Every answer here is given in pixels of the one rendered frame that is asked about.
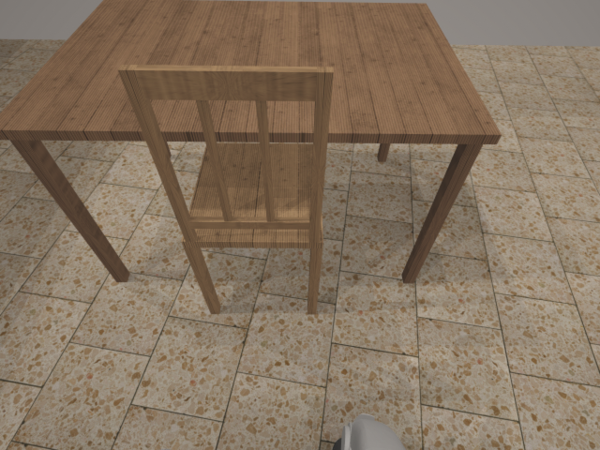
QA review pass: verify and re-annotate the robot right thigh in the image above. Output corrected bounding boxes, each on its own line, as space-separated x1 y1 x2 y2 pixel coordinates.
341 419 406 450

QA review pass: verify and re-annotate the table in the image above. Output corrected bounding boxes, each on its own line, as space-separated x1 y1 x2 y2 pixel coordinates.
0 0 502 284

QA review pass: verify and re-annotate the right robot shin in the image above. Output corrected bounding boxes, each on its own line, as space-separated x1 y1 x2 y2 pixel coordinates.
354 413 375 421

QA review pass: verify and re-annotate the chair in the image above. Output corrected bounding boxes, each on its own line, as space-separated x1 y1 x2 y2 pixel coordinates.
118 65 334 315

